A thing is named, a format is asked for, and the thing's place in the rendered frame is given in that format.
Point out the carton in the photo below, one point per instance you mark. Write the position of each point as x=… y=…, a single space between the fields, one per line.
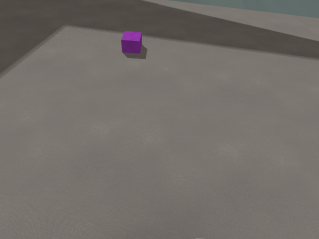
x=131 y=42

